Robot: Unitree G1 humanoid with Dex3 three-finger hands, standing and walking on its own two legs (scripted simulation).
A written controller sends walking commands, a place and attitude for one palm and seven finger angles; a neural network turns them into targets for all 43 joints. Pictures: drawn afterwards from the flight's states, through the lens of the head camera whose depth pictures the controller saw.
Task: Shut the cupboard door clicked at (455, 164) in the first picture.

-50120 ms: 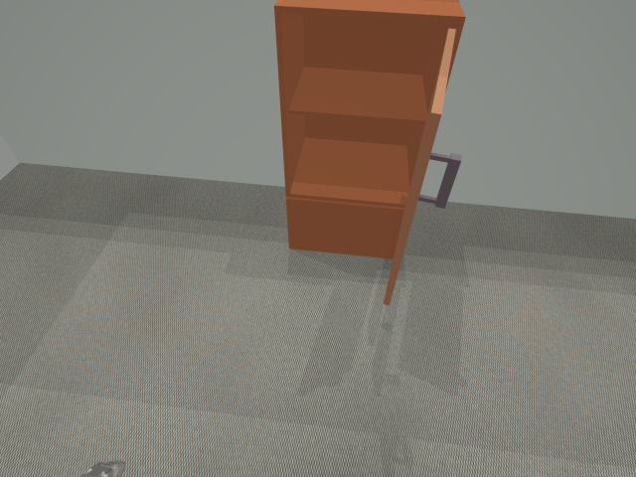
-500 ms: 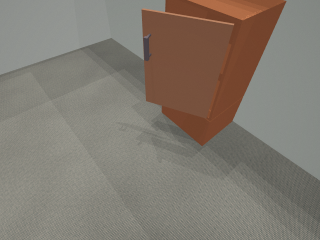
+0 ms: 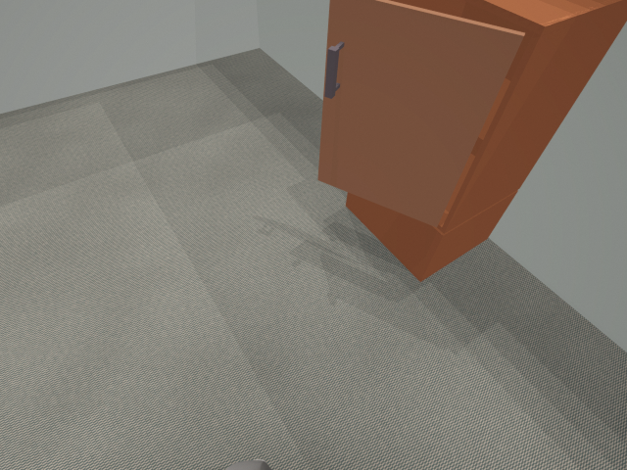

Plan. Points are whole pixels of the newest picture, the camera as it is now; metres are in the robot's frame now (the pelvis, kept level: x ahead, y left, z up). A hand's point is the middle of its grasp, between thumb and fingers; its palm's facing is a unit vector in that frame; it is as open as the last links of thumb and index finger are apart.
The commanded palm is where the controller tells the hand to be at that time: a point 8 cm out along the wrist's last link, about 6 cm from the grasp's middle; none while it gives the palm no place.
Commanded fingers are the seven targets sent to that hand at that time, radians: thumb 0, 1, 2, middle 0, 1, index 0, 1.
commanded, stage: walk to a spot facing it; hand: left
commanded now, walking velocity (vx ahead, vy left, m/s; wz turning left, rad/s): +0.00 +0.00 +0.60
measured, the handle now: (335, 70) +1.02 -0.03 -0.01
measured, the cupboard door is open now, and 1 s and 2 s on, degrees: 27 27 27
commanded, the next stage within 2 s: turn to face it in 1.02 s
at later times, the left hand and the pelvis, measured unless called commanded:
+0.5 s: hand out of the picture +0.07 +0.22 -0.13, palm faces +0.27 -0.91 -0.30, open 7.4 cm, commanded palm none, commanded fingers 0.00 0.90 0.90 -0.20 -0.30 -0.20 -0.30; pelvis +0.03 -0.03 +0.01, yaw +18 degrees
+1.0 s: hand out of the picture -0.05 +0.13 -0.17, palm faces +0.69 -0.70 -0.21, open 7.4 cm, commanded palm none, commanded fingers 0.00 0.90 0.90 -0.20 -0.30 -0.20 -0.30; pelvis +0.15 +0.06 -0.01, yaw +40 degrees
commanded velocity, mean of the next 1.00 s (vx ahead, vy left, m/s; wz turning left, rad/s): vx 0.28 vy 0.00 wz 0.55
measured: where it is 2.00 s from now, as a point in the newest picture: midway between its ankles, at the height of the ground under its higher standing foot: (241, 442)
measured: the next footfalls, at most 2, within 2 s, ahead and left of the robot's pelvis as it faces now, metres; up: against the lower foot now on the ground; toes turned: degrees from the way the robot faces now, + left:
right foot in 0.50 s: +0.10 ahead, -0.13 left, +0.00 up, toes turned +18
left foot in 0.94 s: +0.19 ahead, +0.20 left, +0.00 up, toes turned +46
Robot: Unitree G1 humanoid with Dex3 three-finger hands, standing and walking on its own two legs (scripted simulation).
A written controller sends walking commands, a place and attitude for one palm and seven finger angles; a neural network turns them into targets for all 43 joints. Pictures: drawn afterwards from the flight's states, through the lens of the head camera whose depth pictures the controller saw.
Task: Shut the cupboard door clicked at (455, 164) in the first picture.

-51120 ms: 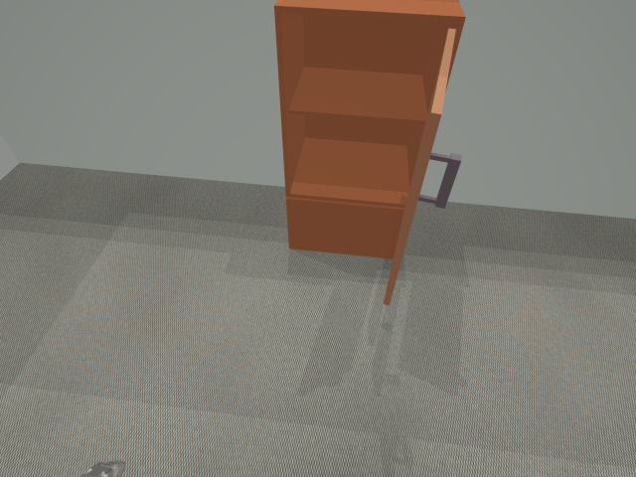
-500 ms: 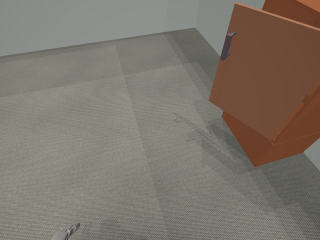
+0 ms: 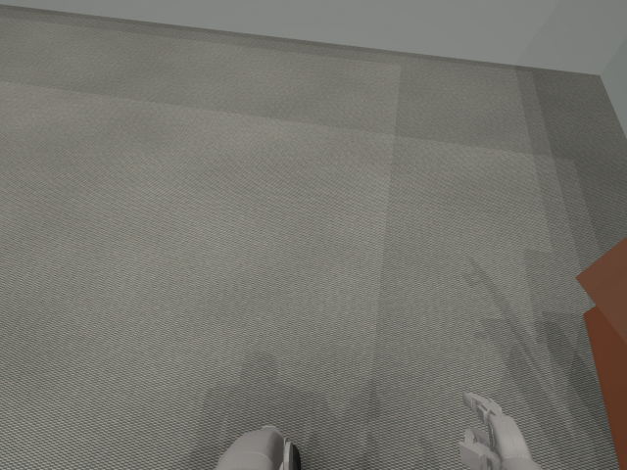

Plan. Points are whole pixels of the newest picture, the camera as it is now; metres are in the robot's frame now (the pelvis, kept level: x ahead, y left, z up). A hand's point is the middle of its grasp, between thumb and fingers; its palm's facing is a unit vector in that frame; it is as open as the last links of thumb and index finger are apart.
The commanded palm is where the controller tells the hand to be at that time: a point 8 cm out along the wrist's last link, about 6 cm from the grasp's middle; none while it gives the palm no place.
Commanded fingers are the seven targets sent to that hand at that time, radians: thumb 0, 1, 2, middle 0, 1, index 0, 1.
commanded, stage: walk to a spot facing it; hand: left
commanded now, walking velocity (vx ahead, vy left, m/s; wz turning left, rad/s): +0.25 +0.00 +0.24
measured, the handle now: out of the picture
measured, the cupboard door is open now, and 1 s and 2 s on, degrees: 27 27 27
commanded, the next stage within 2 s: turn to face it in 0.02 s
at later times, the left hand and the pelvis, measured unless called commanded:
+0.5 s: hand (243, 366) +0.26 +0.14 -0.15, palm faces -0.07 -0.98 -0.19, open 7.3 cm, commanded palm none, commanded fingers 0.00 0.90 0.90 -0.20 -0.30 -0.20 -0.30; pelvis +0.16 -0.02 +0.02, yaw -5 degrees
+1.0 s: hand (246, 286) +0.39 +0.16 -0.13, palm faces -0.38 -0.90 -0.23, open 7.4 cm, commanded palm none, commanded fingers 0.00 0.90 0.90 -0.20 -0.30 -0.20 -0.30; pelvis +0.21 +0.01 +0.03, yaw -24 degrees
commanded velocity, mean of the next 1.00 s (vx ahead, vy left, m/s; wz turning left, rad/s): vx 0.02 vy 0.00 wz -0.52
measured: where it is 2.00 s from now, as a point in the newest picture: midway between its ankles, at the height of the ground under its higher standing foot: (317, 436)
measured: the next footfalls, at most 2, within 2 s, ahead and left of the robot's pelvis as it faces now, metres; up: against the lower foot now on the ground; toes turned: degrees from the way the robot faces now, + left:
right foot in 0.34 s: +0.25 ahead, -0.14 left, +0.00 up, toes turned -5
left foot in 0.68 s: +0.26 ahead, +0.11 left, +0.00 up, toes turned -9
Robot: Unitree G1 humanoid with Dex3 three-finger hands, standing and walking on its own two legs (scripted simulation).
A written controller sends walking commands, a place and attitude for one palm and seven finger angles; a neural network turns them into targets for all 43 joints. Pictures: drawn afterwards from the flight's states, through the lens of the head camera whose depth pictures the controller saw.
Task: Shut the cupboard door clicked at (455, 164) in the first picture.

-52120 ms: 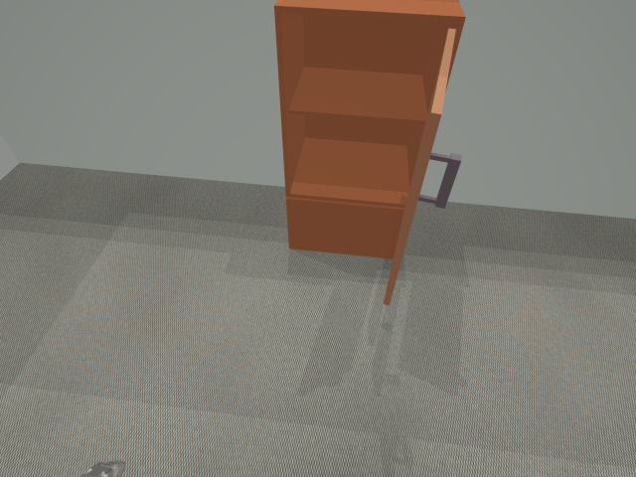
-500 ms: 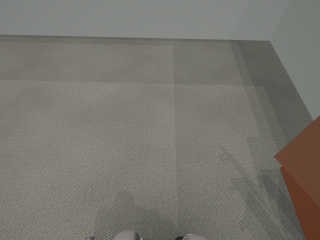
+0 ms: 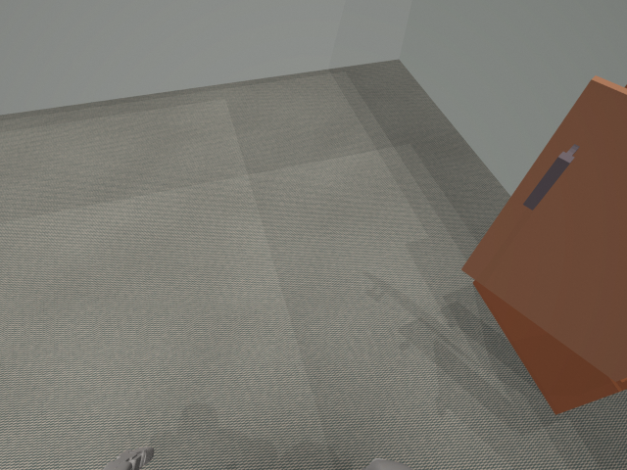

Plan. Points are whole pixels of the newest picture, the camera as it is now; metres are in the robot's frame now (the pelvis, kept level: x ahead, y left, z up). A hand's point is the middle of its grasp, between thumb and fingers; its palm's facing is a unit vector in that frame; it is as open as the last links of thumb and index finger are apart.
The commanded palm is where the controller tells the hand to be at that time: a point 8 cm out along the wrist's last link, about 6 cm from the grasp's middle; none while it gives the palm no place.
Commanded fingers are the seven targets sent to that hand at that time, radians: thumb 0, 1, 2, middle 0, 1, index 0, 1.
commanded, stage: turn to face it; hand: left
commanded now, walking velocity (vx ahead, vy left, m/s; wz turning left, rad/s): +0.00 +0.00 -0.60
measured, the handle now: (551, 177) +0.62 -0.42 -0.03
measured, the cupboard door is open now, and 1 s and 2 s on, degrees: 27 27 27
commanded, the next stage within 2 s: take the last steps up to it in 1.16 s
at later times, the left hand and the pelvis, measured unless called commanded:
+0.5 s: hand (189, 441) +0.17 +0.20 -0.19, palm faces -0.24 -0.95 -0.20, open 7.4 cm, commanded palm none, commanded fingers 0.00 0.90 0.90 -0.20 -0.30 -0.20 -0.30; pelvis +0.04 +0.02 -0.01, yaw -17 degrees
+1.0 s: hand (256, 397) +0.23 +0.10 -0.16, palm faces -0.52 -0.81 -0.27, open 7.4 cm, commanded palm none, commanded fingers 0.00 0.90 0.90 -0.20 -0.30 -0.20 -0.30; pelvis +0.04 -0.02 +0.00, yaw -32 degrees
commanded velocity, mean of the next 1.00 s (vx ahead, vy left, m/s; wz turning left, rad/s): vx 0.00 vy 0.00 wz -0.51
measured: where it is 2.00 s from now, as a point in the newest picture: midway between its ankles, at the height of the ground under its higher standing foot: outside the picture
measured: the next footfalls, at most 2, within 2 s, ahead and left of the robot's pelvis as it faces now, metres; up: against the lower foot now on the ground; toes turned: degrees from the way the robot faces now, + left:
right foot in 0.06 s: +0.03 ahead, -0.13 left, +0.00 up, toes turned -8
left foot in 0.44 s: +0.12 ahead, +0.11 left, +0.00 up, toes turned -11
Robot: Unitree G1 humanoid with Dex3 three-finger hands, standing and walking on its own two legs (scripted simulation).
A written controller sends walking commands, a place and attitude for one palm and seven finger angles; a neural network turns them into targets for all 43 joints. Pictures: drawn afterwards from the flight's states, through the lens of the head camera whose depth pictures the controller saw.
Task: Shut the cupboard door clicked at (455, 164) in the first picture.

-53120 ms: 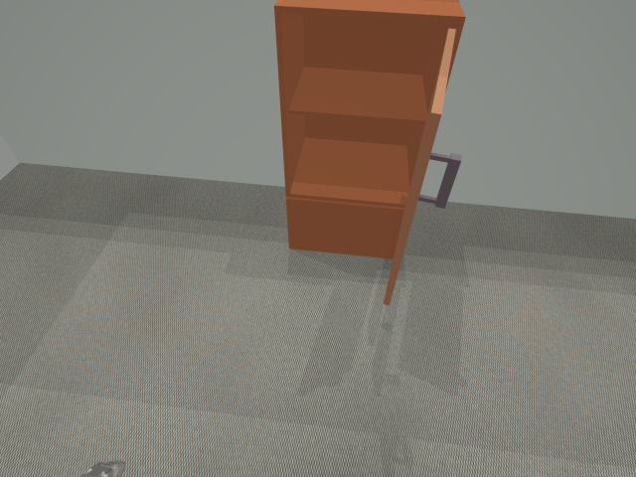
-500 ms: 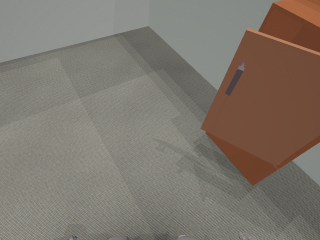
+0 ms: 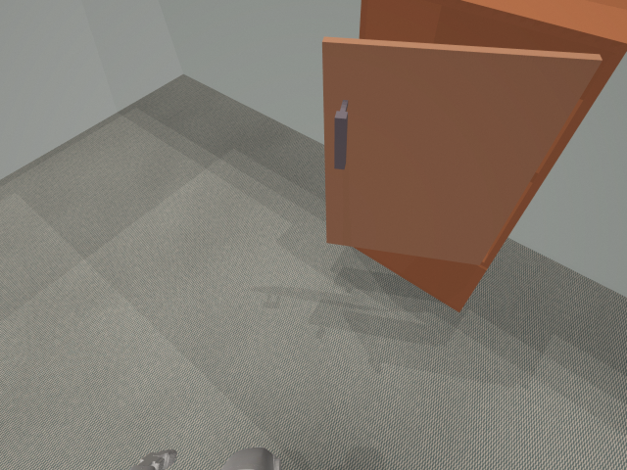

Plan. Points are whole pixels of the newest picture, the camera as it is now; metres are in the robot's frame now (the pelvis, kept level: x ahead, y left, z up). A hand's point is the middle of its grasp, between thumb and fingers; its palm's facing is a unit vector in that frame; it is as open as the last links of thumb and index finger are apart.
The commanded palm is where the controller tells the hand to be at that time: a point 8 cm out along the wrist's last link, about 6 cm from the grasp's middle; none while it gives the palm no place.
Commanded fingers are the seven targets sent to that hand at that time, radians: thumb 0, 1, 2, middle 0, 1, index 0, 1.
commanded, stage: turn to face it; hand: left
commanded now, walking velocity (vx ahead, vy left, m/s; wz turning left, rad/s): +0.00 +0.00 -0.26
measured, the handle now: (342, 135) +0.70 -0.03 -0.02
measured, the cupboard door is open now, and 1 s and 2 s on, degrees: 27 27 27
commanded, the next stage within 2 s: take the last steps up to it in 0.16 s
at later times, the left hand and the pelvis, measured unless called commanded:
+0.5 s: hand out of the picture +0.14 +0.18 -0.16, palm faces -0.14 -0.97 -0.21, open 7.4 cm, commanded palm none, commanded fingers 0.00 0.90 0.90 -0.20 -0.30 -0.20 -0.30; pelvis +0.05 -0.01 +0.00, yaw -8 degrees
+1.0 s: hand (249, 404) +0.23 +0.12 -0.18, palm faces -0.16 -0.98 -0.14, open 7.4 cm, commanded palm none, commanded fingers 0.00 0.90 0.90 -0.20 -0.30 -0.20 -0.30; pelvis +0.18 -0.04 +0.00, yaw -11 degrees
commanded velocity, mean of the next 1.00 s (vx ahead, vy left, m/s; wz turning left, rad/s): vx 0.13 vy -0.06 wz -0.13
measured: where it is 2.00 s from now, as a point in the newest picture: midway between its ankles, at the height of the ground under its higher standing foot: outside the picture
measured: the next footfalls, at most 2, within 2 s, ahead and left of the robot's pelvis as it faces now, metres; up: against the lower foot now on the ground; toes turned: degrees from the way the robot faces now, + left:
left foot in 0.18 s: +0.07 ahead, +0.13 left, +0.00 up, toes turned +1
right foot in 0.50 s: +0.04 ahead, -0.12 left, +0.00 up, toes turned -12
